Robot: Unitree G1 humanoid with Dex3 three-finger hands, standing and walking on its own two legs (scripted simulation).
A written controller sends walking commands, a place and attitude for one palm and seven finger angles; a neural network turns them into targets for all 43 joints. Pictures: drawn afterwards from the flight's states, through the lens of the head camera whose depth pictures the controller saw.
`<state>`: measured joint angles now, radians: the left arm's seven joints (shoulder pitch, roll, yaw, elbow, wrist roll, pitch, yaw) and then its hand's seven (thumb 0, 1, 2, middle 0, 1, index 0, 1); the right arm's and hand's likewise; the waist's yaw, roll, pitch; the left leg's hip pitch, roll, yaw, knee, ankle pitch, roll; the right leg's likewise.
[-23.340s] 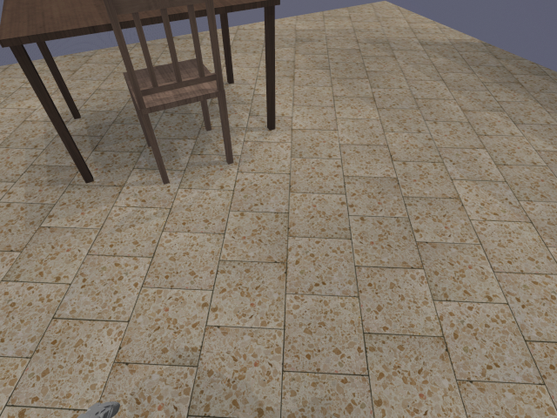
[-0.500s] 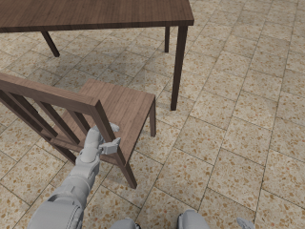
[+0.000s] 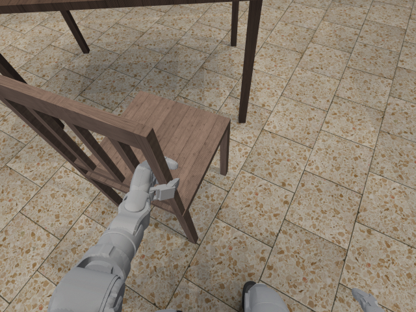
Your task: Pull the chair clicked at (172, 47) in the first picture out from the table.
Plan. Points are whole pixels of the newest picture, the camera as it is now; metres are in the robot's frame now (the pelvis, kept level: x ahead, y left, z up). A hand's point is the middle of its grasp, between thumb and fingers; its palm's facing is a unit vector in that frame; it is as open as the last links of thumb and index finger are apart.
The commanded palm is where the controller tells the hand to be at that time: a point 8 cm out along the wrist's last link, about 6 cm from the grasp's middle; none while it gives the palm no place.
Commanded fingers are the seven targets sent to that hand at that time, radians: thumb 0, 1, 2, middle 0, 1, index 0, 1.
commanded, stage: step backward, pulling the chair out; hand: left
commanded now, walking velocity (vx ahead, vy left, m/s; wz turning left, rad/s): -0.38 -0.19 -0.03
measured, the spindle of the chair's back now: (100, 154) +0.48 +0.26 -0.08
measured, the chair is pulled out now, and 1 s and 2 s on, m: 0.43 0.56 0.56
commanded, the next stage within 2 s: stop walking, hand still on the chair in 0.12 s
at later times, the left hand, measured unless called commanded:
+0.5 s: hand (162, 245) +0.24 +0.09 -0.06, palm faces -0.08 -0.98 -0.17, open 6.3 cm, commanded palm +0.23 +0.15 -0.05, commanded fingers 0.00 0.90 0.90 -0.50 -1.45 -0.50 -1.45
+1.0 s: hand (161, 257) +0.22 +0.09 -0.06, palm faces -0.16 -0.97 -0.18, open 6.2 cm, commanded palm +0.21 +0.15 -0.05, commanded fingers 0.00 0.90 0.90 -0.50 -1.45 -0.50 -1.45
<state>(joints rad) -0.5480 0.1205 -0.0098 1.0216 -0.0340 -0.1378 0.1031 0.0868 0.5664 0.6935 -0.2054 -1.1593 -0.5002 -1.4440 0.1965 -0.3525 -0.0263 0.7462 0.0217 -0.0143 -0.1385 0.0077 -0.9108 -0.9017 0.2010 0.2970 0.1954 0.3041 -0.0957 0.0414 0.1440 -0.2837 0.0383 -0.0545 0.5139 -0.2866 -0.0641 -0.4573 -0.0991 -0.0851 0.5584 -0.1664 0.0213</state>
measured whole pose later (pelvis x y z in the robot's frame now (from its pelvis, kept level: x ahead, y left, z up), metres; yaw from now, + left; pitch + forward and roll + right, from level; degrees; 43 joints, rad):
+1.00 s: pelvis -0.03 +0.01 +0.01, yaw -4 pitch -1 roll +1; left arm -0.06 0.08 -0.14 0.74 0.00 -0.14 0.09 0.13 0.56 0.72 -0.19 -1.19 -0.50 -1.44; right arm 0.22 -0.21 0.03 0.68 0.00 -0.01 -0.12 0.01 -0.91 -0.90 0.20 0.30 0.20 0.30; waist -0.02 0.04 0.02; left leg -0.13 0.02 0.02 0.44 -0.30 -0.02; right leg -0.28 -0.04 -0.03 0.47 -0.18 0.01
